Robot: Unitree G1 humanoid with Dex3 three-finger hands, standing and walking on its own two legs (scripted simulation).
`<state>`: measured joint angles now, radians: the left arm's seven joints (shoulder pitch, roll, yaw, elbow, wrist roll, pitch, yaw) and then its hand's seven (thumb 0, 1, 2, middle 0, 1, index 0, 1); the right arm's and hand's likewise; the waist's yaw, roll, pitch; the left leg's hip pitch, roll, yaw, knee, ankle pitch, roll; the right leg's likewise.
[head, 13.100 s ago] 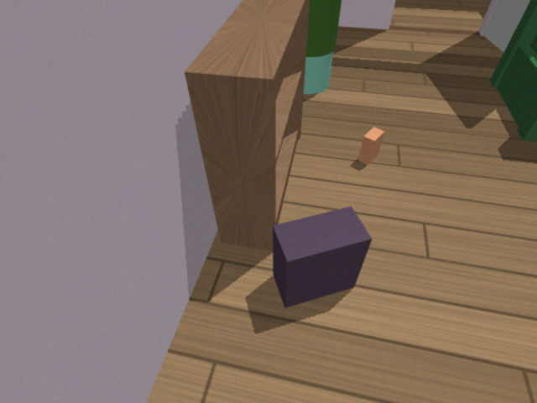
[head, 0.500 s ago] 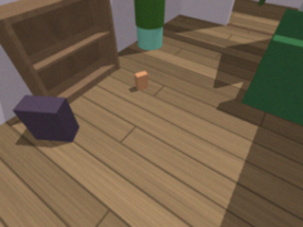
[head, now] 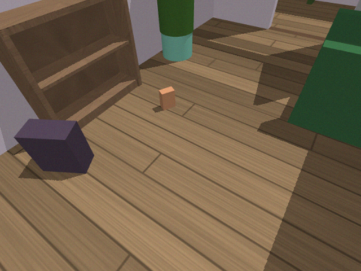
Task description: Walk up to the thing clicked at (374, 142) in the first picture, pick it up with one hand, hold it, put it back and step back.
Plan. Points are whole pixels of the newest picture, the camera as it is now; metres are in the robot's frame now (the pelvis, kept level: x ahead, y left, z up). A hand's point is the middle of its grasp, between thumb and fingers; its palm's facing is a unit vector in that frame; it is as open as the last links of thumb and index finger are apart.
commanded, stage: stand
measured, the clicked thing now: (167, 98) +1.59 +0.18 -0.70
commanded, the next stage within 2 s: none
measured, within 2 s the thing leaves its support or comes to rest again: neither
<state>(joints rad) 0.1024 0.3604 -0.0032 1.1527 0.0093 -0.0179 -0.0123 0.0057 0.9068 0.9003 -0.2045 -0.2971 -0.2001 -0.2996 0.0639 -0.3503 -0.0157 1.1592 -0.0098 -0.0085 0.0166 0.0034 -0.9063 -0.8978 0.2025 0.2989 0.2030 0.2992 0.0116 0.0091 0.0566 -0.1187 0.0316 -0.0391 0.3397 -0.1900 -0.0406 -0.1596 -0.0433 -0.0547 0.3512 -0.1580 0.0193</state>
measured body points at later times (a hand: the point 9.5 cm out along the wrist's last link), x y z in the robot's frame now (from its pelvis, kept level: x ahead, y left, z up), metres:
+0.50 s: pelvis +0.01 -0.01 +0.00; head +0.02 -0.01 +0.45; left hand +0.10 +0.30 -0.13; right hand +0.08 -0.31 -0.14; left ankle +0.00 +0.15 -0.75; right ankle +0.02 -0.13 -0.75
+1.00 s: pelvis +0.01 -0.01 +0.00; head +0.02 -0.01 +0.45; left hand +0.09 +0.30 -0.13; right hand +0.08 -0.31 -0.14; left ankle +0.00 +0.15 -0.75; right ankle +0.02 -0.13 -0.75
